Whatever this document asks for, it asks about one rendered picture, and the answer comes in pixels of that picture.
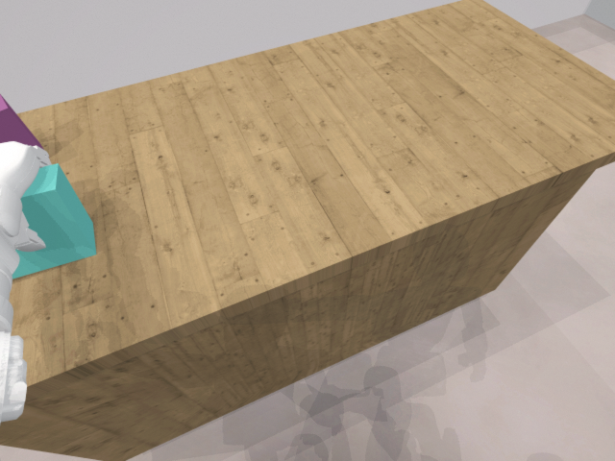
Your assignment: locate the sponge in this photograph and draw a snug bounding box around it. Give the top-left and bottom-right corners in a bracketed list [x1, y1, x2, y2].
[12, 163, 96, 279]

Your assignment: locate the left robot forearm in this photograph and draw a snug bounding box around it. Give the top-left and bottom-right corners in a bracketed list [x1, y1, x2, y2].
[0, 184, 22, 335]

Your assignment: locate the robot left hand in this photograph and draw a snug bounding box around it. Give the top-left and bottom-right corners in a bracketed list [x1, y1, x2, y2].
[0, 141, 52, 252]

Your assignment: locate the robot left upper arm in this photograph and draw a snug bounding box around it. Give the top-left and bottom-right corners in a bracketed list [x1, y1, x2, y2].
[0, 331, 27, 424]

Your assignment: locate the table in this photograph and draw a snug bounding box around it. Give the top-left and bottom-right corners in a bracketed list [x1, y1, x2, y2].
[0, 0, 615, 461]

